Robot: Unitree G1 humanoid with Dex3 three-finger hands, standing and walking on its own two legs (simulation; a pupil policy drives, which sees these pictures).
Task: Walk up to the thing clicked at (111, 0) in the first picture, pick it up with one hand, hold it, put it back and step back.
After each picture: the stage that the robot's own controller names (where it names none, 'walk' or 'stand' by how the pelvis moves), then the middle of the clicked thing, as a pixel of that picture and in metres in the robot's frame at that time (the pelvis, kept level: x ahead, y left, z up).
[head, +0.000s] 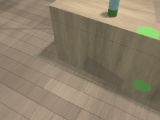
stand; out of the picture +1.06 -0.18 +0.00
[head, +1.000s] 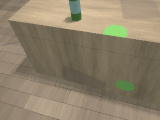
walk; (74, 1) +0.95 +0.13 +0.02
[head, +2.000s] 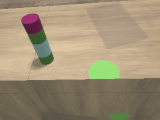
walk; (39, 41) +0.56 +0.23 +0.02
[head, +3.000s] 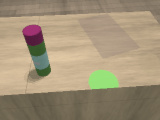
stand; (38, 53) +0.51 +0.21 +0.01
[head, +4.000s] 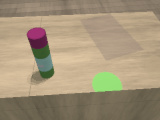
stand; (42, 55) +0.50 +0.20 +0.00
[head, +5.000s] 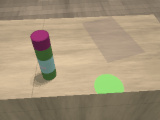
stand; (45, 57) +0.50 +0.19 -0.01
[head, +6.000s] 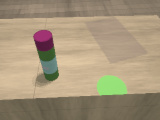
stand; (48, 58) +0.49 +0.18 -0.01
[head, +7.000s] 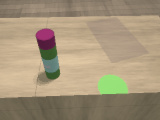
rise first; (49, 56) +0.50 +0.17 -0.01
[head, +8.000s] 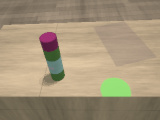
rise first; (53, 58) +0.51 +0.19 +0.00
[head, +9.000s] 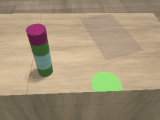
go down; (41, 53) +0.51 +0.18 +0.01
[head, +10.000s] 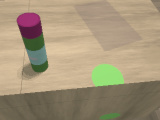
go down; (35, 46) +0.49 +0.17 +0.04
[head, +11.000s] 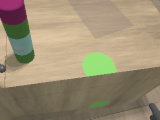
close in; (19, 34) +0.50 +0.18 +0.06
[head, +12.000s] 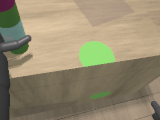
close; (9, 23) +0.51 +0.19 +0.08
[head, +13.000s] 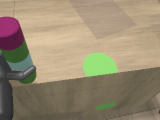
lift; (18, 56) +0.41 +0.19 +0.07
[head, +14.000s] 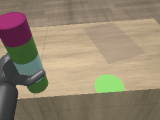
lift; (26, 59) +0.33 +0.17 +0.20
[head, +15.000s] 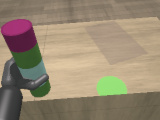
hold; (31, 64) +0.33 +0.17 +0.17
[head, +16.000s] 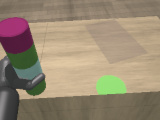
hold; (26, 63) +0.32 +0.18 +0.18
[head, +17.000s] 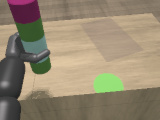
crouch; (33, 39) +0.41 +0.16 +0.20
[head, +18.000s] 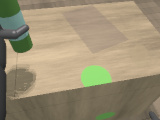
lower; (10, 16) +0.50 +0.19 +0.19
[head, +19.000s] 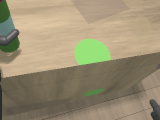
lower; out of the picture +0.51 +0.20 +0.08
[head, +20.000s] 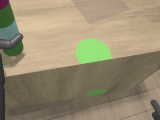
lower; (3, 23) +0.51 +0.19 +0.09
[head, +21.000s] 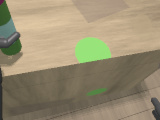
lower; out of the picture +0.51 +0.20 +0.09
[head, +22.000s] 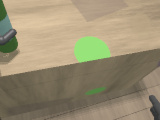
lower; out of the picture +0.52 +0.20 +0.09
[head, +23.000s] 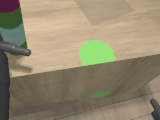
withdraw; (10, 24) +0.50 +0.18 +0.09
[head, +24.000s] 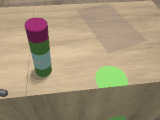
sink last; (40, 51) +0.48 +0.17 +0.05
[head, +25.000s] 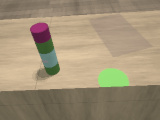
stand; (47, 51) +0.52 +0.20 +0.04
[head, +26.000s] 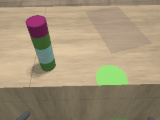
stand; (43, 46) +0.51 +0.19 +0.04
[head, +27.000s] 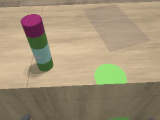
stand; (39, 46) +0.50 +0.20 +0.05
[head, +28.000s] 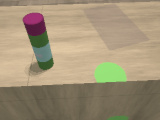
stand; (40, 44) +0.51 +0.20 +0.05
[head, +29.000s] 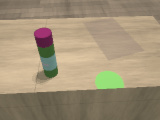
walk; (47, 55) +0.52 +0.18 +0.00
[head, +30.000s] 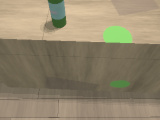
walk; (56, 2) +0.69 +0.15 +0.03
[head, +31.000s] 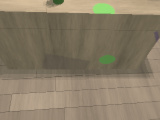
walk; out of the picture +0.97 +0.17 +0.01
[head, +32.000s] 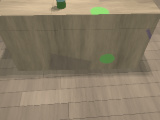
stand; out of the picture +1.13 +0.21 +0.01
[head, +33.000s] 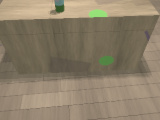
stand; out of the picture +1.12 +0.21 -0.01
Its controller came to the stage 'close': yes
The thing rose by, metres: 0.21
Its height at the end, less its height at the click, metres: +0.00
